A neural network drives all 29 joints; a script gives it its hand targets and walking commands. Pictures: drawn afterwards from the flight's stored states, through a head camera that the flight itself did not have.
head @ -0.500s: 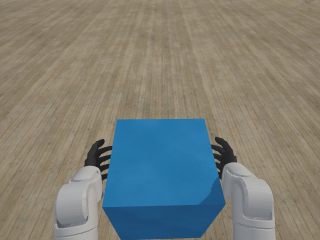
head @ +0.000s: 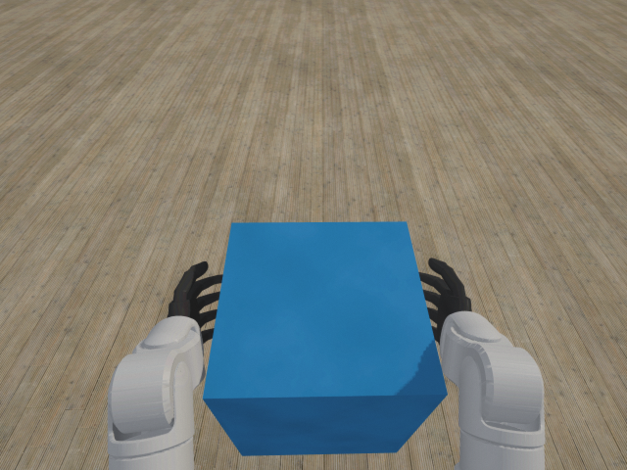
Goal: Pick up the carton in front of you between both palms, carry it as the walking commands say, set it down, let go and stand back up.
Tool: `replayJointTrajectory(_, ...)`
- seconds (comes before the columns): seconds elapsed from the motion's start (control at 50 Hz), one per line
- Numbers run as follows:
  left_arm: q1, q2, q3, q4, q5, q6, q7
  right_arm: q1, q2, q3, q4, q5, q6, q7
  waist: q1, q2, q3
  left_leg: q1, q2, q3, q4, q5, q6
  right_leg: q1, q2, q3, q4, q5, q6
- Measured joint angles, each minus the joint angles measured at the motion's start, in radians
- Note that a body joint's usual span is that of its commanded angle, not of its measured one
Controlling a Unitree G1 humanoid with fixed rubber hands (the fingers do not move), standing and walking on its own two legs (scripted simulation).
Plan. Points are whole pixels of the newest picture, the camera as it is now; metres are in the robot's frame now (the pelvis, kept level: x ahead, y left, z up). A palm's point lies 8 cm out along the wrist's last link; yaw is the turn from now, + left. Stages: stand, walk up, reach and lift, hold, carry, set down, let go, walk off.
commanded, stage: carry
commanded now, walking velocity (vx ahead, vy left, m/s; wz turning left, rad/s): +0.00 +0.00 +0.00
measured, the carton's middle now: (319, 345) +0.28 +0.00 +0.03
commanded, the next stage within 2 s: none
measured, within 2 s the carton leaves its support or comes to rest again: neither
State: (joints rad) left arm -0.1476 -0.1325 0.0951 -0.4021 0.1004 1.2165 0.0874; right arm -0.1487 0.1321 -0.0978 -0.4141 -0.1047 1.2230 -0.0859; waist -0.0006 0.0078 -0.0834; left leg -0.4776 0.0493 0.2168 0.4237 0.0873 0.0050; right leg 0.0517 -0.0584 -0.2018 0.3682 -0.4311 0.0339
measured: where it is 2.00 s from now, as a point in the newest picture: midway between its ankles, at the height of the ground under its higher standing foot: outside the picture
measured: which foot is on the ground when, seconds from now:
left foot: down 0.00-1.00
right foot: down 0.00-0.00, up 0.02-0.26, down 0.28-1.00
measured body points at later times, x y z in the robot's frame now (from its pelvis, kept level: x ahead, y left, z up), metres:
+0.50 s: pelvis +0.16 +0.00 +0.01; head +0.13 -0.01 +0.46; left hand +0.44 +0.15 +0.10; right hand +0.43 -0.16 +0.10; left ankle +0.15 +0.09 -0.73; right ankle +0.13 -0.12 -0.73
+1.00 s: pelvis +0.16 -0.02 +0.01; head +0.13 -0.01 +0.46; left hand +0.43 +0.14 +0.09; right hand +0.43 -0.17 +0.09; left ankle +0.15 +0.09 -0.73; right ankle +0.13 -0.12 -0.73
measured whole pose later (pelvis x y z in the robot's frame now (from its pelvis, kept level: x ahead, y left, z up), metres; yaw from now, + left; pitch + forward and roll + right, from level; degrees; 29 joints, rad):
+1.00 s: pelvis +0.16 -0.02 +0.01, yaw +0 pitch +2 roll +0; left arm -0.15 -0.13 0.11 -0.31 0.12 1.23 0.08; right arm -0.15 0.13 -0.11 -0.30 -0.12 1.22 -0.08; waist 0.00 0.00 -0.13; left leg -0.27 0.07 0.19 0.54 -0.31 0.01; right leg -0.24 -0.05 -0.15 0.53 -0.33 0.00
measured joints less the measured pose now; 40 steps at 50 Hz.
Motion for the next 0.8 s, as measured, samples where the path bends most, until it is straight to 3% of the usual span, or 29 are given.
replayJointTrajectory(0.04, -0.024, 0.002, 0.024, 0.021, 0.001, 0.006, -0.001, -0.024, 0.003, 0.001, 0.042, -0.004, -0.01, 0.0, -0.011, -0.037, 0.01, 0.018, -0.023, 0.021, 0.043, -0.125, 0.068, -0.087, -0.035, 0.043, 0.252, -0.061, 0.018)
replayJointTrajectory(0.06, -0.034, 0.001, 0.037, 0.035, 0.004, 0.008, -0.002, -0.039, 0.005, -0.002, 0.069, -0.005, -0.016, 0.0, -0.011, -0.049, 0.024, 0.019, -0.025, 0.026, 0.063, -0.165, 0.088, -0.158, -0.027, 0.085, 0.398, -0.082, 0.022)
replayJointTrajectory(0.1, -0.034, -0.006, 0.048, 0.052, 0.012, 0.009, -0.002, -0.048, 0.007, -0.008, 0.104, -0.001, -0.022, 0.001, -0.008, -0.053, 0.048, 0.046, -0.02, 0.03, 0.043, -0.18, 0.094, -0.279, 0.0, 0.128, 0.572, -0.1, 0.012)
replayJointTrajectory(0.12, -0.029, -0.005, 0.044, 0.057, 0.015, 0.009, -0.002, -0.043, 0.007, -0.01, 0.111, 0.001, -0.024, 0.001, -0.006, -0.053, 0.058, 0.066, -0.02, 0.031, 0.019, -0.177, 0.091, -0.32, 0.005, 0.132, 0.581, -0.094, 0.006)
replayJointTrajectory(0.22, -0.018, -0.002, 0.02, 0.044, 0.016, -0.01, -0.002, -0.017, 0.003, -0.008, 0.081, 0.008, -0.042, 0.001, -0.004, -0.045, 0.086, 0.145, -0.021, 0.02, -0.061, -0.181, 0.08, -0.392, 0.002, 0.121, 0.293, -0.018, -0.005)
replayJointTrajectory(0.28, -0.012, -0.001, 0.011, 0.024, 0.015, -0.018, -0.002, -0.006, 0.002, -0.005, 0.057, 0.011, -0.051, 0.003, -0.003, -0.049, 0.074, 0.171, -0.026, 0.014, -0.033, -0.224, 0.069, -0.369, -0.017, 0.095, 0.115, 0.157, -0.005)
replayJointTrajectory(0.32, -0.005, -0.001, 0.005, 0.018, 0.015, -0.017, -0.002, 0.0, 0.0, -0.004, 0.05, 0.011, -0.049, 0.005, -0.003, -0.043, 0.05, 0.184, -0.026, 0.007, 0.006, -0.268, 0.058, -0.338, -0.024, 0.082, 0.088, 0.263, -0.008)
replayJointTrajectory(0.54, -0.02, -0.002, 0.021, 0.126, 0.019, 0.005, -0.005, -0.015, 0.001, -0.02, 0.135, -0.012, -0.006, 0.005, -0.004, 0.001, -0.071, 0.212, 0.005, -0.018, 0.095, -0.39, 0.017, -0.285, -0.003, 0.06, 0.14, 0.11, -0.021)
replayJointTrajectory(0.8, -0.01, -0.001, 0.016, 0.092, 0.017, 0.003, -0.005, -0.011, 0.001, -0.011, 0.107, -0.01, -0.009, 0.005, -0.002, -0.009, -0.043, 0.194, 0.017, -0.026, 0.136, -0.414, 0.006, -0.302, 0.002, 0.054, 0.183, 0.078, -0.034)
